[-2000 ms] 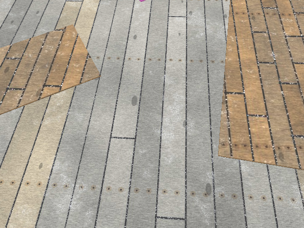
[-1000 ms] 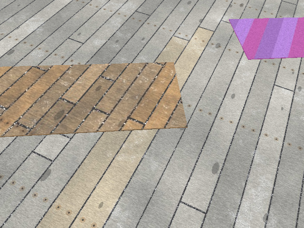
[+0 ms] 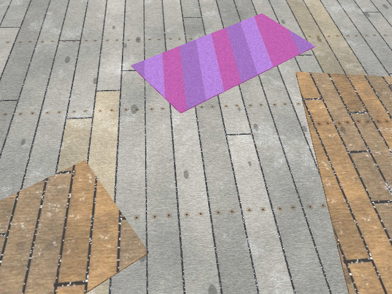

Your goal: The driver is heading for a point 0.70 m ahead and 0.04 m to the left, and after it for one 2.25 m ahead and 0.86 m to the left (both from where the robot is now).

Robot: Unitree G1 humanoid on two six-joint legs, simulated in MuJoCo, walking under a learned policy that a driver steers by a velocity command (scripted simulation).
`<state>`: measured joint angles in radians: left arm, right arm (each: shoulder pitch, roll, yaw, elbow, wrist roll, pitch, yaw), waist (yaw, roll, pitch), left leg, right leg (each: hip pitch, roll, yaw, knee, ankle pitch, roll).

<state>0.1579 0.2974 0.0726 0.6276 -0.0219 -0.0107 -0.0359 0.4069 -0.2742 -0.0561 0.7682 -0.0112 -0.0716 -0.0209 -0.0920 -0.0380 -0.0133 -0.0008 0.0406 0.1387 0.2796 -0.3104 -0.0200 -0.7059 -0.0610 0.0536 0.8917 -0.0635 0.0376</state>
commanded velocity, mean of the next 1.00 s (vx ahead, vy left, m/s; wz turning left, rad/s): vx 0.45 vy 0.00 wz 0.09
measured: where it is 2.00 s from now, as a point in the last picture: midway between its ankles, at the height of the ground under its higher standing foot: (187, 242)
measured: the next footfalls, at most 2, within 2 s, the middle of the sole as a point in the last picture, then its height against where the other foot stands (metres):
right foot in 0.16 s outside the picture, level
left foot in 0.68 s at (172, 271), level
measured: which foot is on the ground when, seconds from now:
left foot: down 0.00-0.14, up 0.16-0.66, down 0.68-1.00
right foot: up 0.00-0.14, down 0.16-0.70, up 0.72-1.00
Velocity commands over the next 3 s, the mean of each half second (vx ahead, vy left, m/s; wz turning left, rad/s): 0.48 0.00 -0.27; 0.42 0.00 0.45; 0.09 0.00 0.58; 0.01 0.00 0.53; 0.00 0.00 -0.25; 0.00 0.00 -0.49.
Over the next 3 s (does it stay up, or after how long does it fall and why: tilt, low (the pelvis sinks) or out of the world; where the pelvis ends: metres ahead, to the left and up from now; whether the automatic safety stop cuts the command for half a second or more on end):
stays up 0.71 -0.09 0.00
